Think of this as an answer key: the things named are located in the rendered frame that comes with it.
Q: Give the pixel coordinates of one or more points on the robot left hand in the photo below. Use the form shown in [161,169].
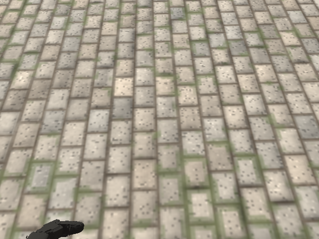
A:
[57,229]

